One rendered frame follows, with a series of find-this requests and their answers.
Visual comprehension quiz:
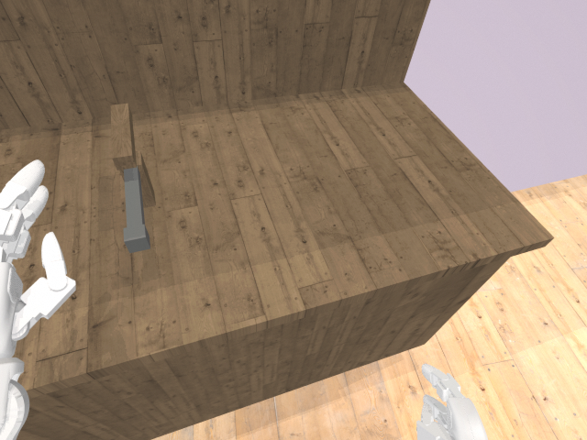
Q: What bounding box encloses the left robot hand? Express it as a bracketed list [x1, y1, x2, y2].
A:
[0, 159, 76, 358]

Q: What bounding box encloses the left robot forearm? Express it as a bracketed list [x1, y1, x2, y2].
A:
[0, 357, 29, 440]

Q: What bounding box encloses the right robot hand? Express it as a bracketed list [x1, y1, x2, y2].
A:
[416, 364, 488, 440]

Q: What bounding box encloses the counter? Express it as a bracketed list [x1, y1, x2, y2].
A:
[0, 0, 555, 440]

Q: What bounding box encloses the tap lever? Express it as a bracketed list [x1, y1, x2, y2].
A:
[123, 166, 150, 253]

